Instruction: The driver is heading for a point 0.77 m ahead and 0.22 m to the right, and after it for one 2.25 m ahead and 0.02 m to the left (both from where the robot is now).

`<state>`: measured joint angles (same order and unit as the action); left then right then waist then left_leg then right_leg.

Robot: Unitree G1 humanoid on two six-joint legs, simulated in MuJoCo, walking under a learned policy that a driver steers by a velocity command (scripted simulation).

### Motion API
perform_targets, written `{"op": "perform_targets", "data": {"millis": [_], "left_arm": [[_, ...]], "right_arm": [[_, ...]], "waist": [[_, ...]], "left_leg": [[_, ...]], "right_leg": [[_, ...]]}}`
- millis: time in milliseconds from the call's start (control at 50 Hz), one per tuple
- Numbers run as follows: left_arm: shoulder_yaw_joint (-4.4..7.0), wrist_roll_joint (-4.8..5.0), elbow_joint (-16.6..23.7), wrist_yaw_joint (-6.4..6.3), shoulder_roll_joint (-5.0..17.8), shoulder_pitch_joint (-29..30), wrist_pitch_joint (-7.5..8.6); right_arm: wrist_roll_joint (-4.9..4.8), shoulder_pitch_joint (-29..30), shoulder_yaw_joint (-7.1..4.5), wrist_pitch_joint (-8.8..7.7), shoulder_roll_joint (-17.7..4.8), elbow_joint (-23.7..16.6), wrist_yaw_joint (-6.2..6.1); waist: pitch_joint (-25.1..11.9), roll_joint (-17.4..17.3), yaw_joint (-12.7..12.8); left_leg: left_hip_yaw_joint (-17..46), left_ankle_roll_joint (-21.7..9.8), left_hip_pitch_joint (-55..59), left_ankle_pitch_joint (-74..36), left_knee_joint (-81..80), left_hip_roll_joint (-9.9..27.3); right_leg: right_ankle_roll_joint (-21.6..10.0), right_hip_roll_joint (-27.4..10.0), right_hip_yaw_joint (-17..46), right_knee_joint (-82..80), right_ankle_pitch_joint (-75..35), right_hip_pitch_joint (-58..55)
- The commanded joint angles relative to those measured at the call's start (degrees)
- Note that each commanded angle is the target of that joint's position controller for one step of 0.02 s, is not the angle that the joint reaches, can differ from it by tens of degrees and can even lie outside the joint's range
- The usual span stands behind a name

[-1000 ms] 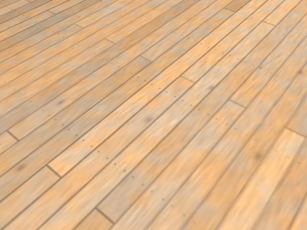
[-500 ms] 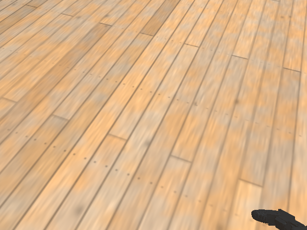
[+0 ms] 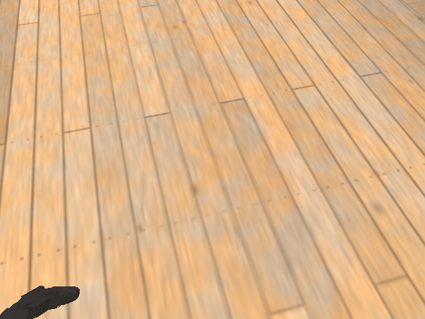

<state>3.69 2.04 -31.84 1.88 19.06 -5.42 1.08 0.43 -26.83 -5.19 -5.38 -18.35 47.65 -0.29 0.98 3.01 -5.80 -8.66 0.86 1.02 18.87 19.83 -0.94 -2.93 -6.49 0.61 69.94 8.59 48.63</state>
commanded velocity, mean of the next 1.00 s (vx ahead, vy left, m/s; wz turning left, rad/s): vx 1.00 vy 0.00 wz -0.49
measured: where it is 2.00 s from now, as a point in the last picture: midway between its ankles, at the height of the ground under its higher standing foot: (263, 80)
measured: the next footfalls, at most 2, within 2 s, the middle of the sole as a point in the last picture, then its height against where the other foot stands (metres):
right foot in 0.18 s outside the picture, level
left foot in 0.60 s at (209, 232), level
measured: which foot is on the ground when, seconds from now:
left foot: down 0.00-0.18, up 0.20-0.58, down 0.60-1.00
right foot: up 0.00-0.16, down 0.18-0.62, up 0.64-0.98, down 1.00-1.00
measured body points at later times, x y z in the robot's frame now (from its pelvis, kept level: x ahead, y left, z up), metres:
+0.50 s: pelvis +0.44 -0.05 +0.01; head +0.46 -0.07 +0.46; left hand +0.59 +0.19 -0.10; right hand +0.58 -0.37 -0.03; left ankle +0.73 +0.04 -0.67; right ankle +0.32 -0.08 -0.73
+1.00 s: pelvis +0.83 -0.22 +0.00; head +0.83 -0.23 +0.45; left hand +1.18 -0.19 -0.01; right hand +0.63 -0.41 -0.13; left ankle +0.77 +0.00 -0.73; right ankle +0.87 -0.41 -0.73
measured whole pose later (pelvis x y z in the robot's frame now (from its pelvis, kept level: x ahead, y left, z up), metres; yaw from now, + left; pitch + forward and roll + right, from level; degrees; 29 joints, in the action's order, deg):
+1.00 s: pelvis +0.83 -0.22 +0.00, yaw -26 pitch +1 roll +1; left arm 0.3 1.0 -32.5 1.7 13.7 3.0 7.9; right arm -2.4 -34.6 -3.0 -3.8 -14.0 46.4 0.0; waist -0.5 -0.4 -8.5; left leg 12.8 -0.1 1.4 26.2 24.3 -1.2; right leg -0.5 -0.9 5.3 30.1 5.3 27.0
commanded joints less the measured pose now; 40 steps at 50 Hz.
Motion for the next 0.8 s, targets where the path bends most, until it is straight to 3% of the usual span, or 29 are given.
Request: {"op": "perform_targets", "data": {"millis": [20, 60, 100, 140, 160, 180, 200, 220, 240, 260, 280, 300, 320, 360, 400, 440, 500, 540, 560, 580, 600, 620, 640, 660, 680, 700, 720, 760, 800], "left_arm": [[-0.66, -0.33, 3.5, 1.07, 0.0, 2.9, 0.65], [-1.04, -0.12, 4.7, 2.39, -0.6, 7.5, 1.47], [-0.03, 0.19, 4.9, 2.99, 1.5, 8.9, 2.04], [2.1, 0.99, 3.4, 2.84, 5.1, -0.6, 1.52], [4.15, 1.07, 0.3, 2.44, 8.9, -13.2, 0.85], [6.13, 1.03, -4.0, 1.47, 12.0, -27.3, 0.24], [6.14, 0.39, -5.3, 0.47, 14.5, -25.8, -0.35], [4.58, -1.64, -1.4, 0.7, 13.9, -20.7, 1.38], [4.38, -1.58, -1.1, 0.51, 9.3, -22.3, 2.21], [3.83, -1.87, -2.3, 0.73, 8.2, -20.3, 3.32], [3.12, -1.74, -2.0, 0.88, 6.3, -15.9, 4.21], [2.85, -1.95, -1.4, 0.53, 5.8, -12.0, 4.39], [2.57, -2.28, -1.1, 0.03, 5.0, -9.8, 4.31], [1.95, -1.16, -1.9, -1.03, 3.3, -9.4, 4.14], [2.21, -0.7, -2.5, -2.46, 4.0, -9.5, 3.88], [2.96, -0.29, -3.5, -3.07, 5.6, -10.7, 3.32], [3.03, 0.63, -5.6, -3.22, 4.7, -15.0, 3.35], [2.84, 0.54, -7.2, -3.3, 3.2, -17.3, 2.83], [2.86, -0.09, -7.6, -3.14, 3.3, -17.5, 2.36], [2.58, -1.17, -7.5, -2.53, 3.3, -16.8, 2.09], [1.48, -2.47, -6.2, -1.72, 1.5, -14.6, 2.19], [-0.47, -0.29, -5.9, -1.37, -6.7, -26.8, 2.99], [-1.4, 2.57, -6.0, -1.74, -4.2, -26.6, 3.49], [-0.54, 2.21, -5.0, -1.92, 0.8, -16.4, 3.46], [-0.59, 0.53, -3.4, -1.78, 1.6, -8.2, 3.87], [-0.83, -1.09, -1.7, -1.68, 0.8, -3.8, 4.7], [-0.82, -1.81, -0.9, -1.41, -0.1, -2.8, 5.18], [-1.0, -1.63, -1.1, -1.05, -1.4, -3.6, 5.23], [-1.51, -2.26, -0.2, -0.8, -1.9, -1.6, 5.69]], "right_arm": [[0.61, 9.5, 0.04, -1.69, -5.3, -5.1, -0.42], [0.16, 7.5, -0.31, -1.36, -7.7, -3.9, -0.69], [0.4, 4.8, -0.78, -0.7, -10.7, -3.1, -1.14], [0.24, 5.5, -1.63, 0.65, -14.2, -3.5, -1.9], [0.07, 8.6, -1.86, 0.86, -14.7, -5.0, -1.9], [-0.8, 12.6, -1.44, 0.14, -12.9, -6.9, -1.66], [0.96, 12.7, 1.64, -2.23, -1.6, -9.4, -0.94], [-1.89, 5.2, 3.12, -5.18, -1.3, -14.0, 0.2], [-2.96, 14.8, 2.32, -6.51, -6.8, -14.9, 0.39], [-3.79, 17.9, 2.3, -6.59, -6.0, -16.2, 0.22], [-2.37, 16.6, 2.45, -5.84, -5.0, -14.6, -0.23], [-1.16, 14.1, 2.14, -4.83, -4.6, -13.6, -0.21], [-0.86, 12.7, 1.75, -3.58, -5.2, -13.2, 0.05], [-0.12, 15.2, 1.75, -2.41, -4.7, -14.0, -0.15], [1.17, 23.4, 2.83, -2.41, -1.6, -16.9, -0.02], [0.69, 28.2, 3.2, -2.47, 0.3, -18.4, 0.56], [-2.11, 29.6, 1.65, -2.45, -2.9, -19.0, 0.87], [-2.37, 29.3, 0.98, -2.72, -4.1, -18.8, 1.12], [-2.36, 25.5, 0.11, -2.85, -5.2, -17.9, 1.2], [-2.44, 17.0, -1.42, -2.92, -7.4, -16.2, 1.08], [-2.06, 4.7, -1.96, -2.71, -8.8, -14.3, 0.7], [0.02, -2.0, -2.75, -2.38, -14.5, -12.0, 1.1], [-0.23, -3.8, -2.5, -2.43, -12.8, -10.3, 2.3], [-0.92, -0.6, -1.24, -1.9, -7.1, -10.7, 1.89], [-0.28, 1.1, -0.7, -1.11, -6.0, -9.6, 1.69], [0.21, 2.4, -0.48, -0.91, -6.2, -9.1, 1.91], [0.34, 4.3, 0.16, -1.02, -4.5, -8.9, 1.99], [-0.86, 5.4, 1.38, -0.92, -1.2, -8.3, 2.22], [-1.94, 5.1, 1.21, -0.95, -2.3, -7.9, 1.6]], "waist": [[6.7, -3.1, 3.8], [8.9, -2.9, 2.7], [6.0, -5.8, 3.5], [-0.2, -11.8, 10.8], [-6.1, -13.1, 17.4], [-9.7, -8.4, 23.9], [-7.5, 14.9, 16.9], [-24.5, 15.7, 10.0], [-20.0, 3.7, 14.6], [-7.9, -3.9, 10.7], [-4.6, -9.8, 7.1], [-1.7, -9.4, 3.8], [0.5, -6.9, 1.9], [3.8, -5.7, 1.8], [6.0, -4.6, 4.3], [4.9, -2.6, 7.3], [2.4, 1.4, 9.6], [2.4, 3.0, 9.8], [0.9, 3.9, 7.6], [-3.9, 3.9, 2.7], [-12.3, 2.6, -3.9], [-22.7, -23.2, 1.5], [-22.5, -31.8, 0.5], [-11.5, -20.8, -1.8], [-5.0, -10.1, -2.1], [-1.8, -6.4, -0.5], [-0.6, -6.8, 1.9], [0.5, -9.5, 4.9], [2.4, -8.0, 5.8]], "left_leg": [[2.7, -5.4, -6.6, -21.6, -11.6, 12.8], [-1.3, -3.6, -4.0, -31.9, -11.3, 13.0], [-4.1, -1.8, -0.2, -59.5, -6.2, 12.6], [-4.4, -1.9, 2.7, -86.3, 9.0, 15.1], [-3.4, -2.9, -2.9, -90.7, 23.1, 15.7], [-3.0, -1.9, -16.9, -68.4, 44.2, 11.2], [-0.3, -0.3, -37.0, 9.4, 72.4, -2.3], [16.9, -1.5, -50.6, 12.9, 79.6, -2.8], [18.8, -3.6, -51.8, 5.8, 73.1, 0.3], [17.7, -3.7, -52.5, 3.5, 66.3, 1.5], [18.4, -3.0, -47.1, 1.5, 60.9, 4.3], [18.8, -1.7, -42.0, 0.4, 57.0, 5.4], [18.7, -0.4, -39.2, 0.3, 54.0, 6.1], [16.6, 1.7, -36.3, -0.5, 44.7, 7.2], [13.2, 3.3, -30.3, -12.0, 32.2, 5.6], [11.2, 4.0, -20.7, -23.9, 20.3, 2.6], [14.1, 4.5, -19.6, -27.9, 12.8, 2.7], [14.0, 3.3, -22.4, -24.4, 10.7, 3.9], [13.0, 2.1, -20.6, -19.9, 11.2, 3.6], [11.2, 0.2, -12.5, -14.9, 12.1, 2.4], [13.9, -1.9, 4.3, -9.9, 16.9, 5.6], [44.4, -12.6, 23.8, 10.2, 8.1, 19.3], [68.1, -15.1, 25.2, 34.5, -5.1, 24.7], [63.1, -13.4, 17.7, 34.0, -7.0, 22.0], [53.0, -12.2, 9.3, 22.8, -6.1, 18.4], [46.9, -12.6, 2.5, 13.2, -5.3, 15.7], [42.6, -12.8, -2.6, 7.7, -5.3, 13.3], [37.8, -13.4, -7.5, 2.8, -7.1, 10.0], [36.4, -15.3, -11.3, -0.6, -8.5, 10.8]], "right_leg": [[-0.5, -1.1, -0.3, -8.8, -11.1, -1.0], [-2.2, 0.6, -4.5, -18.8, -13.1, -4.1], [-4.3, 6.6, -11.0, -23.6, -11.3, -13.6], [-6.4, 10.9, -13.0, -23.0, -3.7, -25.1], [-8.7, 11.9, -11.5, -23.4, -1.7, -40.5], [-12.1, 9.2, -4.0, -32.5, -8.0, -61.2], [-15.7, 2.5, 11.9, -32.4, -16.5, -71.6], [-28.3, -8.8, 47.0, -46.0, 18.8, -81.5], [-23.6, -8.3, 51.0, -55.0, 30.2, -75.4], [-21.3, -7.5, 47.7, -57.7, 27.0, -63.4], [-19.3, -5.5, 42.7, -56.9, 21.2, -53.1], [-18.6, -2.1, 37.2, -56.6, 16.9, -43.6], [-18.5, -0.1, 33.6, -57.6, 15.0, -37.0], [-17.7, 2.7, 26.7, -58.3, 10.3, -28.0], [-16.1, 6.7, 20.3, -58.3, 5.9, -19.2], [-12.9, 9.1, 17.3, -56.7, 7.8, -14.4], [-10.4, 6.2, 20.7, -52.8, 13.2, -24.5], [-9.5, 3.5, 22.3, -48.5, 9.4, -34.3], [-8.8, 2.3, 22.3, -44.7, 1.3, -38.1], [-7.2, 3.5, 20.5, -35.2, -11.7, -39.6], [-4.9, 5.0, 18.0, -18.5, -15.1, -32.0], [-1.2, 12.9, 12.4, 6.3, 12.1, -14.4], [-1.1, 11.0, 11.0, 15.5, 19.1, -2.5], [-1.7, 8.4, 9.3, 17.0, 15.2, 1.6], [-2.0, 6.9, 7.0, 14.8, 13.3, 0.3], [-2.2, 5.4, 6.4, 10.6, 12.4, -1.5], [-2.5, 3.6, 6.8, 5.2, 11.5, -4.7], [-1.8, 2.6, 6.0, -3.4, 12.1, -9.0], [0.0, 2.1, 5.5, -12.8, 10.2, -10.0]]}}
Keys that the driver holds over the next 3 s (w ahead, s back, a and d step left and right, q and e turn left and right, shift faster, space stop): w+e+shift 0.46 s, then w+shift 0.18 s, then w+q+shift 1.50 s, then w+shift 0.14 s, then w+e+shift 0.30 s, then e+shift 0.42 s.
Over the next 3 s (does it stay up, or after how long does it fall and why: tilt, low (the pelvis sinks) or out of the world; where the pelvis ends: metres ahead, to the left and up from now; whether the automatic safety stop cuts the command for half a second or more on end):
stays up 2.25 0.15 -0.01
